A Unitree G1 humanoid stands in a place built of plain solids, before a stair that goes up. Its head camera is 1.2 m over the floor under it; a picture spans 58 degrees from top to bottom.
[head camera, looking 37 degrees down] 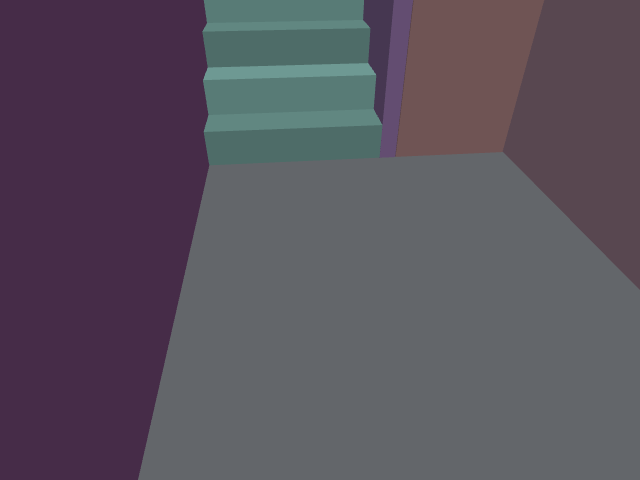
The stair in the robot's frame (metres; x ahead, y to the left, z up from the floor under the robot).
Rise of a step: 0.21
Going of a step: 0.26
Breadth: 1.03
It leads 6 degrees to the left of straight ahead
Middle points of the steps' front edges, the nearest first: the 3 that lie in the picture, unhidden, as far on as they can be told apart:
2.38 0.15 0.21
2.64 0.17 0.42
2.90 0.20 0.63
